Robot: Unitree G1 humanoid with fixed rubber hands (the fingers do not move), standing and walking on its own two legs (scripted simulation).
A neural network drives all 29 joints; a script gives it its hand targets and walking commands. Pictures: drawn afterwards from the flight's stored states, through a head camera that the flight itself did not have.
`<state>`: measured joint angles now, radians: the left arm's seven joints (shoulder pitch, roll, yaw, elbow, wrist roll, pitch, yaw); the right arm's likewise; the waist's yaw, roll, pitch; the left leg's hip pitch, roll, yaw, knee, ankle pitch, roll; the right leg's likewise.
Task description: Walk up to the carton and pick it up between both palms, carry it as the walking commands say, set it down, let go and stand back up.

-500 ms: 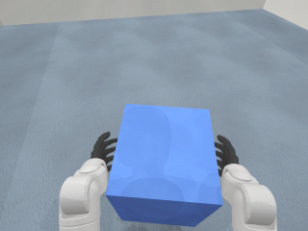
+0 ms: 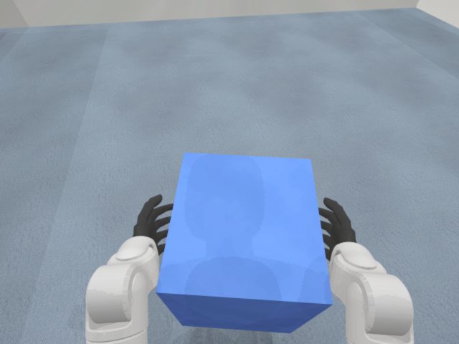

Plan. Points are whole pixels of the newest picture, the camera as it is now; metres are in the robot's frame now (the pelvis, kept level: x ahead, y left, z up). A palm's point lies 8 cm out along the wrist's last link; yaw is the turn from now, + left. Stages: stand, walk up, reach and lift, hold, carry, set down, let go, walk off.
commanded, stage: carry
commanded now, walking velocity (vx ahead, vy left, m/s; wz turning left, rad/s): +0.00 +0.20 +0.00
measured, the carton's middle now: (241, 249) +0.28 +0.00 +0.04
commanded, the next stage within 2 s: none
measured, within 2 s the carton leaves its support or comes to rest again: neither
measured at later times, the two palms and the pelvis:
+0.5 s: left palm (117, 249) +0.24 +0.18 +0.10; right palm (320, 262) +0.23 -0.11 +0.10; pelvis -0.02 +0.04 +0.00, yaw +0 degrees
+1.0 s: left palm (111, 194) +0.35 +0.23 +0.09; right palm (280, 200) +0.34 -0.06 +0.10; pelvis +0.10 +0.08 +0.00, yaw -1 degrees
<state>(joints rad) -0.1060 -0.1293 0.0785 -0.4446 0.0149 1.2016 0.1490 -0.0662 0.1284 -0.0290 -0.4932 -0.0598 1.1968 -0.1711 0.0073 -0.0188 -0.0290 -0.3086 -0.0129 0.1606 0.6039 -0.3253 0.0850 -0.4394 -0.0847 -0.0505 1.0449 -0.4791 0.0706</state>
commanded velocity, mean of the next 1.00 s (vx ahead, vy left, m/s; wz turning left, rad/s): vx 0.32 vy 0.20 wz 0.00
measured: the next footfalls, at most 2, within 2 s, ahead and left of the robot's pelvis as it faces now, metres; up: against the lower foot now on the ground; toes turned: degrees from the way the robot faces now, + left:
right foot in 0.20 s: +0.03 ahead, -0.11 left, +0.00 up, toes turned -6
left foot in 0.50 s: +0.01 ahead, +0.12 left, +0.00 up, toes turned +9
